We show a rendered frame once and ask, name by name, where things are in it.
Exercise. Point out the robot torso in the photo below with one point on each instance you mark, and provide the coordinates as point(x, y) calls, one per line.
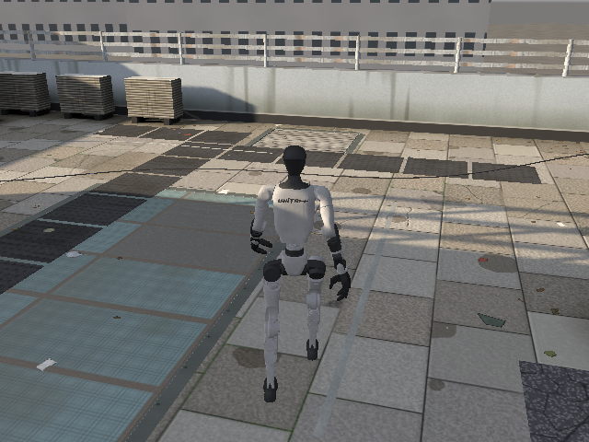
point(294, 219)

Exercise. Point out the right robot forearm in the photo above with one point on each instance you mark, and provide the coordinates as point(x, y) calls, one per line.
point(337, 253)

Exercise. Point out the left robot forearm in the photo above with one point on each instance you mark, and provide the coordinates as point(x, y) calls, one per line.
point(255, 236)

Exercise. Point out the robot left shin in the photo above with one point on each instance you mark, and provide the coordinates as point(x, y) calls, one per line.
point(270, 355)

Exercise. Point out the left robot hand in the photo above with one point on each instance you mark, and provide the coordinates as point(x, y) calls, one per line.
point(262, 242)

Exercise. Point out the right robot upper arm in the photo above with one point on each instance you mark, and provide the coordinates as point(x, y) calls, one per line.
point(326, 209)

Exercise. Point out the left robot upper arm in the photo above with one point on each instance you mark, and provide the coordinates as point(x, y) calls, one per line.
point(264, 196)

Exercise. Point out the right robot hand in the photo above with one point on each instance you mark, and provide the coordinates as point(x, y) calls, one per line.
point(346, 284)

